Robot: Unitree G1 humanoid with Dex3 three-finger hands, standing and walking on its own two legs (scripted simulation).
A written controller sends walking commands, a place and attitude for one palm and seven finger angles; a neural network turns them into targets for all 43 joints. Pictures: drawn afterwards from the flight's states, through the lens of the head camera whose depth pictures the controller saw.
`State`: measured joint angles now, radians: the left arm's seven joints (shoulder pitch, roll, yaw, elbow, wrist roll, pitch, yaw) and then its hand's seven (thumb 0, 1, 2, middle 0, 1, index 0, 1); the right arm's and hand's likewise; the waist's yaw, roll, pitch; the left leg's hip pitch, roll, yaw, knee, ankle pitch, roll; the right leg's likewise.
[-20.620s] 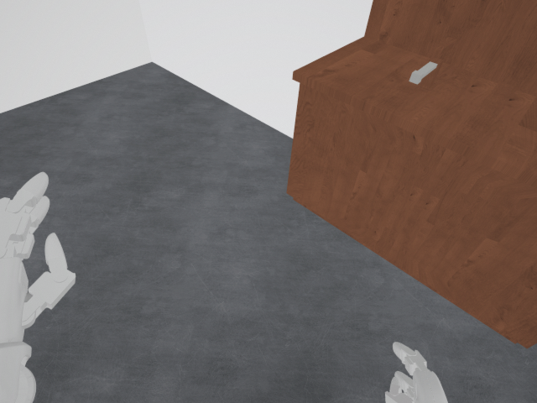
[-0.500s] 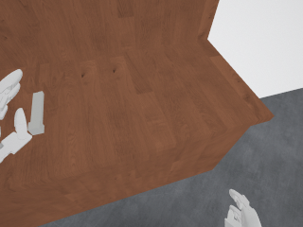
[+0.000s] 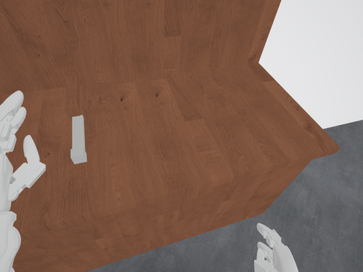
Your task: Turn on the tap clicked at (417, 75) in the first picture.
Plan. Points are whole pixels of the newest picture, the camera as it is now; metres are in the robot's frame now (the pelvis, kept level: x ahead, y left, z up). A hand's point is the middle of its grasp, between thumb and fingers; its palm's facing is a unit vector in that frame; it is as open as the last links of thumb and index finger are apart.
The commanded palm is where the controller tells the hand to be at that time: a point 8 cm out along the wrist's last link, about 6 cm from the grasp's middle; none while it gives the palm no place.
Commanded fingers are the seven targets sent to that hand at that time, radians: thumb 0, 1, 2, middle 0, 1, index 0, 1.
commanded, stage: come to a stop and stand still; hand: left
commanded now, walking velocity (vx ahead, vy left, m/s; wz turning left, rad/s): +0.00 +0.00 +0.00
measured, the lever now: (78, 155) +0.33 +0.28 +0.04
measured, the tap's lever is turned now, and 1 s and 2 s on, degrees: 0 0 0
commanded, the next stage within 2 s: look again from close up in 0.24 s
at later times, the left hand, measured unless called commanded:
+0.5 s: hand (41, 163) +0.23 +0.27 +0.16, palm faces +0.38 -0.85 -0.37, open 7.4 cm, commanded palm +0.17 +0.30 +0.18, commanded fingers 0.00 0.90 0.90 -0.20 -0.30 -0.20 -0.30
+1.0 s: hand (64, 166) +0.23 +0.23 +0.16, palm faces +0.37 -0.85 -0.36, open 7.4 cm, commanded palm +0.17 +0.26 +0.18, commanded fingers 0.00 0.90 0.90 -0.20 -0.30 -0.20 -0.30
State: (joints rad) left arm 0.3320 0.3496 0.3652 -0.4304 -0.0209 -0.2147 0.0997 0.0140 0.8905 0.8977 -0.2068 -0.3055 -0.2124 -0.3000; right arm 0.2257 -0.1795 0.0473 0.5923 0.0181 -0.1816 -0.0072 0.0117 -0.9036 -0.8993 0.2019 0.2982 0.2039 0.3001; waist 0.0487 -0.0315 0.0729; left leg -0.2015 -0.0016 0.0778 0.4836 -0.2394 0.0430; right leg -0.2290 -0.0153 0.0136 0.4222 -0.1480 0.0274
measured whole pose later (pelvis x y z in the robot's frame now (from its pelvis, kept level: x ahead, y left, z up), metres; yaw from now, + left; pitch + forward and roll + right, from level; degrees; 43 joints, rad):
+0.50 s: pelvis +0.01 +0.02 +0.00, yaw +1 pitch -2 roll -1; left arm 0.39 0.37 0.35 -0.46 -0.02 -0.23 0.09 0.01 0.89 0.90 -0.20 -0.31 -0.21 -0.30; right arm 0.21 -0.18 0.03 0.57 0.02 -0.15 -0.01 0.01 -0.90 -0.90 0.20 0.30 0.20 0.30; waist 0.03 -0.05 0.09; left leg -0.19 -0.03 0.07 0.47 -0.25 0.06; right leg -0.21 -0.04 0.01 0.39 -0.15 0.05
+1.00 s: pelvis +0.01 -0.02 +0.00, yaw +0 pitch -1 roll -1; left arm 0.40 0.36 0.35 -0.46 -0.05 -0.20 0.09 0.01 0.89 0.90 -0.20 -0.31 -0.21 -0.30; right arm 0.20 -0.18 0.02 0.55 0.02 -0.12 -0.01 0.01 -0.90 -0.90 0.20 0.30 0.20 0.30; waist 0.02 -0.03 0.07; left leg -0.20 0.02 0.06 0.46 -0.24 0.01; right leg -0.23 0.01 -0.01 0.41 -0.15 0.00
